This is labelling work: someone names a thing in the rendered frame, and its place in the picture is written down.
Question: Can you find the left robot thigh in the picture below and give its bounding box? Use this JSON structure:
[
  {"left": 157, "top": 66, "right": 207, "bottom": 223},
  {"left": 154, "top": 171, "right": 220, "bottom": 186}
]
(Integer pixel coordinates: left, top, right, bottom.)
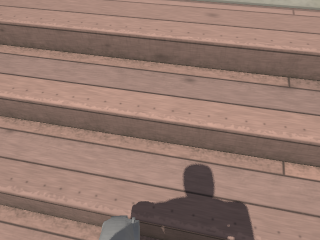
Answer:
[{"left": 99, "top": 215, "right": 140, "bottom": 240}]

